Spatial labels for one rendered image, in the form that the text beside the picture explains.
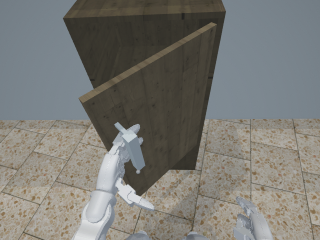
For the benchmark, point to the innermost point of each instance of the robot left forearm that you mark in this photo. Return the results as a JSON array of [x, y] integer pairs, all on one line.
[[97, 216]]

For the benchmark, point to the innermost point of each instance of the handle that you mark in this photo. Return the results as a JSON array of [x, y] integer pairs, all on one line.
[[132, 144]]

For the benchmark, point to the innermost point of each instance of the robot right hand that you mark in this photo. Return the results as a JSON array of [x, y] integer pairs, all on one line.
[[255, 227]]

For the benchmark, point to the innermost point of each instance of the robot right shin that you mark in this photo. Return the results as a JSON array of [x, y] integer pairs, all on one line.
[[192, 232]]

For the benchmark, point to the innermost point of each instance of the cupboard door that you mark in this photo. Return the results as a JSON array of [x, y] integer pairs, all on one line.
[[165, 95]]

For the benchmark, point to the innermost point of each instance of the robot left hand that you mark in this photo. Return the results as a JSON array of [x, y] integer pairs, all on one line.
[[113, 165]]

